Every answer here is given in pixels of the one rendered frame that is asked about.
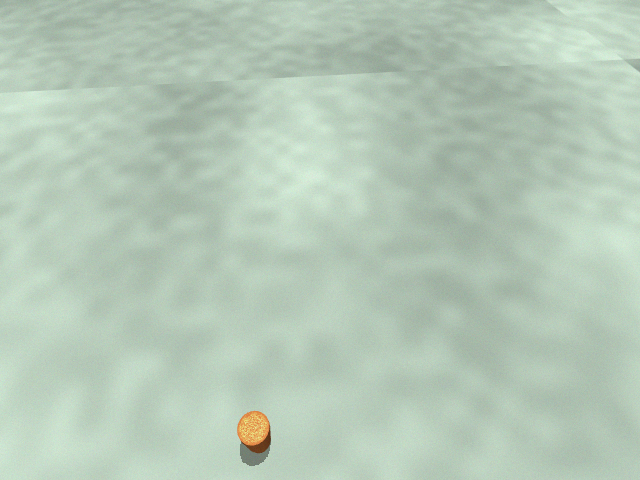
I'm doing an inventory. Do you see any cup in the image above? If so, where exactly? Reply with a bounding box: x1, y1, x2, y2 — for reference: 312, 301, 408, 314
237, 411, 271, 453

